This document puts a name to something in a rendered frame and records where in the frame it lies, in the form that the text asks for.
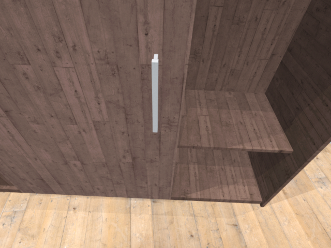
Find wardrobe door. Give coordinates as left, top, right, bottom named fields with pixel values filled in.
left=0, top=0, right=197, bottom=199
left=0, top=173, right=14, bottom=186

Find handle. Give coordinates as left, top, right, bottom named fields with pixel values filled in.
left=152, top=54, right=158, bottom=132

